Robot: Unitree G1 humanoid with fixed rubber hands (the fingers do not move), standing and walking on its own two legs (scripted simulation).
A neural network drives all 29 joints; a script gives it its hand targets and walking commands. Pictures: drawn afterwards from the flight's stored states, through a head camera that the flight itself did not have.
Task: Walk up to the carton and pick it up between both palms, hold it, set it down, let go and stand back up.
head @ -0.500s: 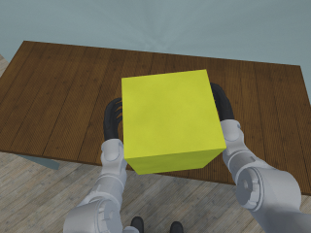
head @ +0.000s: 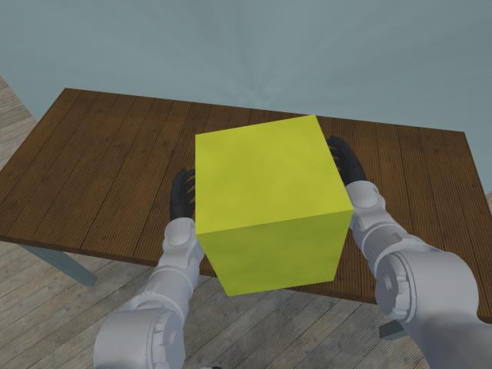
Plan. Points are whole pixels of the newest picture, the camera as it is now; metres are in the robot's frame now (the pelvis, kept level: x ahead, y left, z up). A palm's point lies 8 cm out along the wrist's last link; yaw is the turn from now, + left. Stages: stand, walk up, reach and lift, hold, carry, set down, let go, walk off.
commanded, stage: reach and lift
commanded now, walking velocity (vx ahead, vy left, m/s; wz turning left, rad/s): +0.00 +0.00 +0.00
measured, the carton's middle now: (268, 211) +0.40 +0.01 -0.02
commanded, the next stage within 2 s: none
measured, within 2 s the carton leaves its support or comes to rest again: neither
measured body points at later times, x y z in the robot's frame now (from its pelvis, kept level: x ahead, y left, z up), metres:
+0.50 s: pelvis +0.01 +0.00 +0.03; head +0.00 +0.01 +0.48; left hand +0.40 +0.16 +0.11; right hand +0.43 -0.14 +0.14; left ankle +0.03 +0.13 -0.72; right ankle +0.02 -0.08 -0.72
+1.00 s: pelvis +0.01 +0.02 +0.03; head +0.01 +0.04 +0.48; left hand +0.40 +0.17 +0.14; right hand +0.42 -0.13 +0.15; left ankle +0.03 +0.13 -0.72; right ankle +0.02 -0.08 -0.72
